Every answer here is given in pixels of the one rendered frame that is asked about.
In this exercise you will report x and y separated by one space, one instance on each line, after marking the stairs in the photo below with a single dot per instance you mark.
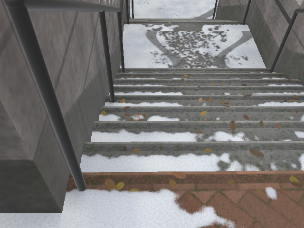
198 119
178 20

